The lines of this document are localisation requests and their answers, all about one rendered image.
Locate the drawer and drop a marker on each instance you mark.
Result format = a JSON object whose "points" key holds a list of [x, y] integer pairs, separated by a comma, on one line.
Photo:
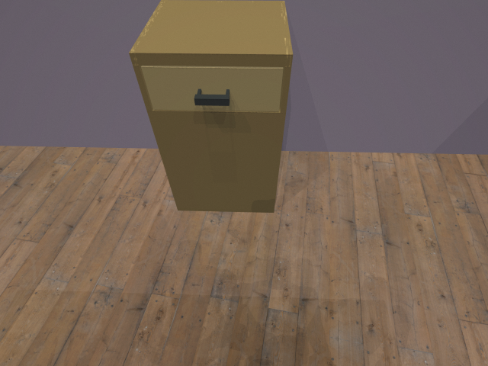
{"points": [[251, 88]]}

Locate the handle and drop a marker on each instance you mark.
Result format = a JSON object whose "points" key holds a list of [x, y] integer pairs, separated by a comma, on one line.
{"points": [[212, 100]]}

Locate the cabinet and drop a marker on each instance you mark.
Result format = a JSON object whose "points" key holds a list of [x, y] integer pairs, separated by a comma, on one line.
{"points": [[224, 161]]}

